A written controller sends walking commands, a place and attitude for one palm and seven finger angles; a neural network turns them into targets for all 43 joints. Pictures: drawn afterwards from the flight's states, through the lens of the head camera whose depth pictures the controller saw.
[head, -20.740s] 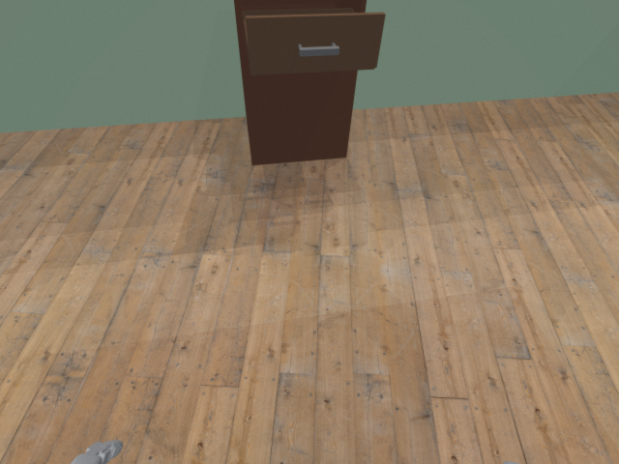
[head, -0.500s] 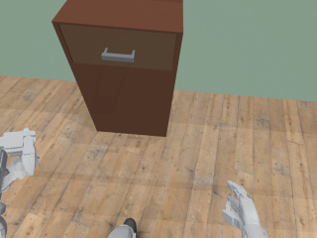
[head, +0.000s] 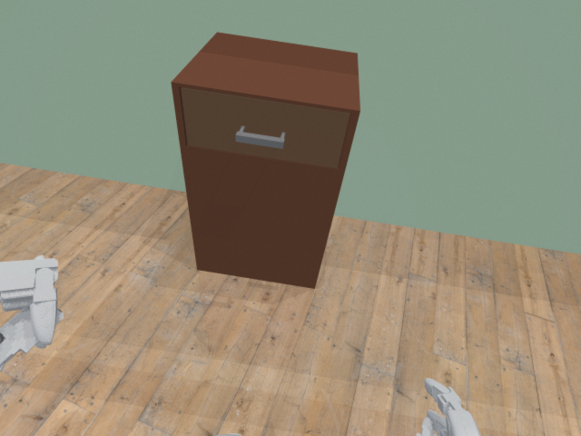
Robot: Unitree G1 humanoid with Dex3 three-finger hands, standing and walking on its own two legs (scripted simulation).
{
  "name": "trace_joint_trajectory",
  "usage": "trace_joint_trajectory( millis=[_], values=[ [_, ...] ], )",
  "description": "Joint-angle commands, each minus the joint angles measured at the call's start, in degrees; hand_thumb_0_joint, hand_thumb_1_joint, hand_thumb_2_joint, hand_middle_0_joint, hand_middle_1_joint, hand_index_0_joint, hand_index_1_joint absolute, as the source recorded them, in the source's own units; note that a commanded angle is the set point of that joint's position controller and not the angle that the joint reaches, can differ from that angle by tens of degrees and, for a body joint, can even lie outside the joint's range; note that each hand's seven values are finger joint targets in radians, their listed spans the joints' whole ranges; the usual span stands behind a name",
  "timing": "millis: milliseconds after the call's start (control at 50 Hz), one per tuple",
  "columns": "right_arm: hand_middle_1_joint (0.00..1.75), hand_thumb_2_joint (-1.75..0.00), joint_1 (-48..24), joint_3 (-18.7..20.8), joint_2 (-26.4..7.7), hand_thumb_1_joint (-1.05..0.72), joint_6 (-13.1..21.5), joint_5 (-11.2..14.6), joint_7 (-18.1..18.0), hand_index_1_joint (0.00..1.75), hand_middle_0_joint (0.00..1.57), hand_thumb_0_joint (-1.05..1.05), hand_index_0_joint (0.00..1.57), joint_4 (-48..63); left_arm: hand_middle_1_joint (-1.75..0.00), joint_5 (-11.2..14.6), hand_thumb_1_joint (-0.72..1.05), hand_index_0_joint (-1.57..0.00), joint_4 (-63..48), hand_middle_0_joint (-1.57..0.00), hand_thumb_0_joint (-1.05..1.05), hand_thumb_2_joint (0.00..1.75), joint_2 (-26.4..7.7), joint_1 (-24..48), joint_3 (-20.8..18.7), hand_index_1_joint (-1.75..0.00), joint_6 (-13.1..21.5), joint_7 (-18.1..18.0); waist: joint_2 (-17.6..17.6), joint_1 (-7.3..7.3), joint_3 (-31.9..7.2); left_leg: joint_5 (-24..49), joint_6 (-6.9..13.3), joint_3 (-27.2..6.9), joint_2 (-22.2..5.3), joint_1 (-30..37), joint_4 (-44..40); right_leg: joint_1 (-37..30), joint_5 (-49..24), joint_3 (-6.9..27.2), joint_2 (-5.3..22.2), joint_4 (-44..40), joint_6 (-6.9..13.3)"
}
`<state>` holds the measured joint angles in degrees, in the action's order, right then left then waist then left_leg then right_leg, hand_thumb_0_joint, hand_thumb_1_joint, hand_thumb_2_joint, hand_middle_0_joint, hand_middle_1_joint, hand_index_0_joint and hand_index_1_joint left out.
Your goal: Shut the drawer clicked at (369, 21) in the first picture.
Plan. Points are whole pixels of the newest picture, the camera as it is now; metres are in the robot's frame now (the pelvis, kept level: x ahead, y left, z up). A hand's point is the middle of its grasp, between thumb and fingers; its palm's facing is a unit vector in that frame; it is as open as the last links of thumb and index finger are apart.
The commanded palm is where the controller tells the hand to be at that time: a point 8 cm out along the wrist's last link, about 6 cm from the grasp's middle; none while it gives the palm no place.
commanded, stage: stop stepping back and stand still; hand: left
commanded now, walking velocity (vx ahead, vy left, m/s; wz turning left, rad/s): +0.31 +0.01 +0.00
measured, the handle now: (261, 136) +0.88 +0.15 -0.05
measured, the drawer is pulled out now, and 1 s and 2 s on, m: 0.00 0.00 0.00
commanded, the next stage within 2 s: let the arm hang, fingers relaxed in 0.52 s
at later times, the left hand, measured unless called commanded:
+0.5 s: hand (51, 326) +0.15 +0.23 +0.19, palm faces +0.37 -0.79 -0.48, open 3.2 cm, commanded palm +0.10 +0.26 +0.18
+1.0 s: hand out of the picture +0.00 +0.21 -0.17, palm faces +0.05 -0.97 -0.24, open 3.5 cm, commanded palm none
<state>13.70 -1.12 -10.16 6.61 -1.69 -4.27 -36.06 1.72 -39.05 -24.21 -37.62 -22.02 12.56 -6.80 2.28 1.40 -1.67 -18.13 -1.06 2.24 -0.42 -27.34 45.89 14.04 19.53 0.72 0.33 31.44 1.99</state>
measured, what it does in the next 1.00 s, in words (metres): steps on the spot: left foot, then right foot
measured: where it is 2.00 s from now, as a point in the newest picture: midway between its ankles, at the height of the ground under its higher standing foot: outside the picture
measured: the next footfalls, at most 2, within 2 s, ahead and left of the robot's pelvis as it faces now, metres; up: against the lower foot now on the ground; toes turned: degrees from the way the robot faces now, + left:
left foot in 0.06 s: +0.08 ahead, +0.10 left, +0.00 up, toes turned -3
right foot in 0.36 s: +0.00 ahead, -0.12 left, +0.00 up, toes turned -3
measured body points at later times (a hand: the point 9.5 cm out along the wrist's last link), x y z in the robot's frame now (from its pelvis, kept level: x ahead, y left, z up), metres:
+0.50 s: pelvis -0.05 -0.01 +0.00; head -0.07 +0.01 +0.45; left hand +0.13 +0.27 +0.22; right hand +0.05 -0.28 -0.09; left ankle +0.01 +0.12 -0.70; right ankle -0.06 -0.11 -0.73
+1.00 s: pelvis -0.05 +0.01 +0.00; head -0.03 +0.02 +0.45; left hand -0.01 +0.26 -0.15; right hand +0.01 -0.23 -0.14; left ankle +0.00 +0.13 -0.73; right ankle -0.04 -0.11 -0.73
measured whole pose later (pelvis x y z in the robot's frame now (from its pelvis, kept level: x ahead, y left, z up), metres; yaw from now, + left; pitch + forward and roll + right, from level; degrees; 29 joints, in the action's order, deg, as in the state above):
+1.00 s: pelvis -0.05 +0.01 +0.00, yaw +1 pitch -1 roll -1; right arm 14.7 0.5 -10.5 -1.7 -1.5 -0.3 -53.9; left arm -0.8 49.0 -13.1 -17.9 -2.4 -2.8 -0.8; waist 0.1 -0.1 3.0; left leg -13.3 -0.2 -0.6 -1.5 -19.7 33.6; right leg 14.1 16.6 -4.0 0.6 31.6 0.0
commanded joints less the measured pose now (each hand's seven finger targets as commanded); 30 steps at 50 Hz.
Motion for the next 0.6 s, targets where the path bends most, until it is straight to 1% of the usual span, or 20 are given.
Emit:
trace_joint_trajectory(
  millis=[0,20,40,60,80,100,180,220,260,280,300,320,340,360,380,400,420,500,540,580],
  values=[
    [0.3,-0.9,-3.83,2.0,-7.75,-0.9,1.31,0.68,-1.98,0.3,0.2,0.0,0.2,6.97,-1.6,0.25,0.9,-1.4,-1.85,-1.4,0.0,0.9,-5.76,16.81,-3.67,-1.6,0.2,-2.68,-3.1,-5.6,7.35,-14.59,2.89,-7.05,-5.18,17.51,-10.93,31.55,26.78,3.27,7.42,1.75,3.04],
    [0.3,-0.9,-3.47,1.89,-10.01,-0.9,2.75,0.79,-2.37,0.3,0.2,0.0,0.2,6.83,-1.6,0.06,0.9,-1.4,-1.01,-1.4,0.0,0.9,-4.19,20.17,-2.87,-1.6,0.29,-2.99,-22.34,-5.45,9.42,-32.94,5.17,-22.94,-12.06,11.46,-31.76,30.11,21.22,-3.04,-1.35,22.02,-0.58],
    [0.3,-0.9,-3.73,1.81,-10.48,-0.9,4.08,1.46,-2.09,0.3,0.2,0.0,0.2,8.32,-1.6,-1.33,0.9,-1.4,-2.91,-1.4,0.0,0.9,-3.61,26.77,-0.47,-1.6,0.98,-3.11,-31.22,-6.39,14.38,-42.26,6.21,-39.58,-20.56,2.53,-44.1,29.57,15.14,-3.05,-3.25,39.35,-2.06],
    [0.3,-0.9,-3.59,1.82,-9.31,-0.9,5.39,0.74,-1.44,0.3,0.2,0.0,0.2,8.16,-1.6,-2.74,0.9,-1.4,-1.99,-1.4,0.0,0.9,-6.77,29.79,-3.39,-1.6,3.11,-3.41,-24.81,-4.65,17.15,-37.79,9.43,-42.85,-21.69,-0.35,-45.05,30.82,9.28,3.13,-1.57,45.12,-1.67],
    [0.3,-0.9,-5.43,3.28,-9.5,-0.9,5.27,0.46,-1.22,0.3,0.2,0.0,0.2,7.78,-1.6,-3.87,0.9,-1.4,5.17,-1.4,0.0,0.9,-7.44,23.12,-4.46,-1.6,3.82,-2.85,-12.31,-0.97,9.57,-25.96,10.24,-31.9,-19.07,2.52,-39.36,25.17,6.77,-0.22,-0.06,45.57,-1.69],
    [0.3,-0.9,-4.67,2.84,-7.93,-0.9,5.19,1.47,-0.2,0.3,0.2,0.0,0.2,8.0,-1.6,-2.22,0.9,-1.4,2.15,-1.4,0.0,0.9,-6.12,21.0,-2.18,-1.6,2.57,-2.24,-9.85,-2.48,5.17,-27.63,7.94,-29.95,-16.44,5.58,-37.92,22.94,6.04,-0.9,-0.03,43.49,-2.38],
    [0.3,-0.9,-7.26,2.46,-7.44,-0.9,5.33,1.02,1.68,0.3,0.2,0.0,0.2,10.25,-1.6,-0.71,0.9,-1.4,-10.99,-1.4,0.0,0.9,-5.93,4.56,-2.48,-1.6,1.66,-1.81,-14.64,-0.92,-0.08,-22.3,2.69,-17.06,-11.71,4.18,-40.17,10.12,1.14,-4.97,-1.12,28.24,-1.14],
    [0.3,-0.9,-7.49,2.05,-7.27,-0.9,4.54,0.07,1.5,0.3,0.2,0.0,0.2,10.69,-1.6,-0.54,0.9,-1.4,-14.03,-1.4,0.0,0.9,-7.53,-0.77,-4.07,-1.6,1.56,-2.43,-19.93,-0.74,-1.19,-21.95,3.24,-10.64,-10.66,-1.29,-40.66,-2.08,4.14,-9.15,-3.01,15.59,-0.51],
    [0.3,-0.9,-7.48,1.96,-7.1,-0.9,3.53,-0.63,0.69,0.3,0.2,0.0,0.2,11.12,-1.6,-0.77,0.9,-1.4,-14.06,-1.4,0.0,0.9,-9.49,-1.95,-6.44,-1.6,1.45,-3.42,-22.85,-0.89,-2.32,-22.04,3.64,-8.6,-9.87,-4.65,-36.18,-11.29,8.71,-10.5,-3.79,5.75,0.53],
    [0.3,-0.9,-6.84,2.06,-6.72,-0.9,2.61,-0.7,0.3,0.3,0.2,0.0,0.2,10.89,-1.6,-0.95,0.9,-1.4,-12.32,-1.4,0.0,0.9,-10.0,-2.48,-7.71,-1.6,1.08,-3.78,-18.8,-0.57,-3.4,-20.19,3.01,-7.36,-8.51,-7.17,-28.52,-16.67,11.21,-8.63,-3.06,-1.41,1.47],
    [0.3,-0.9,-5.98,2.21,-6.2,-0.9,1.67,-0.47,0.09,0.3,0.2,0.0,0.2,10.37,-1.6,-1.09,0.9,-1.4,-10.37,-1.4,0.0,0.9,-10.45,-2.38,-8.53,-1.6,0.44,-3.94,-9.03,-0.42,-3.39,-16.05,2.36,-3.57,-4.89,-9.68,-15.66,-18.34,10.55,-2.74,1.51,-8.56,3.33],
    [0.3,-0.9,-5.51,2.69,-5.36,-0.9,0.73,0.35,-0.01,0.3,0.2,0.0,0.2,9.98,-1.6,-0.63,0.9,-1.4,-10.34,-1.4,0.0,0.9,-11.74,0.55,-9.58,-1.6,0.18,-3.9,7.16,-0.87,-2.95,-10.69,1.31,-0.08,-0.16,-14.28,3.59,-15.12,14.78,16.36,14.67,-17.47,8.17],
    [0.3,-0.9,-4.81,2.96,-6.17,-0.9,1.12,0.9,-0.52,0.3,0.2,0.0,0.2,9.35,-1.6,0.28,0.9,-1.4,-8.36,-1.4,0.0,0.9,-12.29,2.69,-11.34,-1.6,0.64,-3.95,9.27,-1.46,0.77,-7.69,0.91,-2.62,0.7,-16.58,15.68,-8.69,5.32,25.31,22.44,-21.39,11.21],
    [0.3,-0.9,-4.28,3.16,-7.11,-0.9,1.67,0.24,-0.51,0.3,0.2,0.0,0.2,7.44,-1.6,0.86,0.9,-1.4,-9.7,-1.4,0.0,0.9,-15.32,7.49,-13.57,-1.6,2.16,-3.74,7.7,-3.38,0.7,-3.7,0.06,-3.03,-1.42,-16.36,19.68,-6.91,-8.99,22.65,23.13,-19.03,11.79],
    [0.3,-0.9,-4.21,2.79,-6.46,-0.9,2.75,-0.53,0.59,0.3,0.2,0.0,0.2,6.9,-1.6,0.97,0.9,-1.4,-8.49,-1.4,0.0,0.9,-18.81,10.03,-16.87,-1.6,3.86,-3.6,10.89,-4.89,0.18,-2.87,-0.6,-4.83,-6.16,-9.01,15.37,0.34,-9.05,23.88,23.54,-16.38,12.47],
    [0.3,-0.9,-2.26,3.3,-5.8,-0.9,2.69,0.58,-0.09,0.3,0.2,0.0,0.2,5.78,-1.6,0.12,0.9,-1.4,1.01,-1.4,0.0,0.9,-12.0,7.86,-13.36,-1.6,3.48,-3.45,8.79,-4.29,-5.26,-3.38,0.39,-1.92,-3.81,-3.34,9.54,0.44,10.98,17.36,19.6,-17.08,9.08],
    [0.3,-0.9,-2.51,4.48,-7.51,-0.9,2.39,1.56,-0.92,0.3,0.2,0.0,0.2,6.01,-1.6,0.67,0.9,-1.4,4.2,-1.4,0.0,0.9,-7.85,4.29,-9.68,-1.6,2.45,-2.91,4.88,-3.24,-0.73,0.36,0.92,-1.0,-3.5,0.73,5.55,5.46,15.1,13.83,16.51,-16.7,7.62],
    [0.3,-0.9,-5.02,3.33,-7.36,-0.9,4.28,1.18,-2.1,0.3,0.2,0.0,0.2,5.64,-1.6,-0.05,0.9,-1.4,1.08,-1.4,0.0,0.9,-5.0,5.64,-4.14,-1.6,3.22,-2.42,0.53,-2.53,3.28,-0.01,2.62,4.16,-1.06,13.15,-13.74,9.94,14.08,3.84,11.94,-11.67,3.77],
    [0.3,-0.9,-4.97,3.65,-8.63,-0.9,5.52,1.31,-2.38,0.3,0.2,0.0,0.2,6.57,-1.6,-0.29,0.9,-1.4,-2.48,-1.4,0.0,0.9,-4.37,7.51,-2.27,-1.6,3.79,-2.27,-1.64,-2.6,3.83,-1.54,4.44,-1.9,-4.1,13.61,-21.78,7.23,8.79,2.02,8.86,-5.28,1.18],
    [0.3,-0.9,-5.43,3.82,-10.19,-0.9,5.94,1.42,-2.16,0.3,0.2,0.0,0.2,8.05,-1.6,-0.6,0.9,-1.4,-6.01,-1.4,0.0,0.9,-6.83,8.8,-4.54,-1.6,4.49,-2.31,-6.69,-1.88,3.31,5.82,6.84,-11.11,-10.15,13.14,-24.23,6.81,-1.06,-1.48,2.82,2.74,-1.72]
  ],
)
